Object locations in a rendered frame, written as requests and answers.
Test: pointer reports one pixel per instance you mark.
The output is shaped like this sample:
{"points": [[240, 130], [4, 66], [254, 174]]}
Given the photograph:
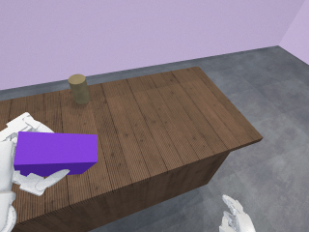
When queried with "left robot hand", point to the left robot hand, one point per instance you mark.
{"points": [[32, 183]]}

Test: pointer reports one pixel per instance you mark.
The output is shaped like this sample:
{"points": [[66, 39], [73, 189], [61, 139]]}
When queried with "sponge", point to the sponge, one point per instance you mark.
{"points": [[44, 153]]}

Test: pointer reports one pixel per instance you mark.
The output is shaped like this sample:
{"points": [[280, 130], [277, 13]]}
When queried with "right robot hand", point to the right robot hand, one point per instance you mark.
{"points": [[240, 222]]}

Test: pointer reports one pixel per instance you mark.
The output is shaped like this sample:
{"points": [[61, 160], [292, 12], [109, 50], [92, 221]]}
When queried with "robot left forearm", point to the robot left forearm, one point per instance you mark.
{"points": [[8, 214]]}

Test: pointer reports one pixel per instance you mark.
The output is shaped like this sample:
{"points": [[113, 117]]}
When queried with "table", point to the table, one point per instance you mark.
{"points": [[159, 136]]}

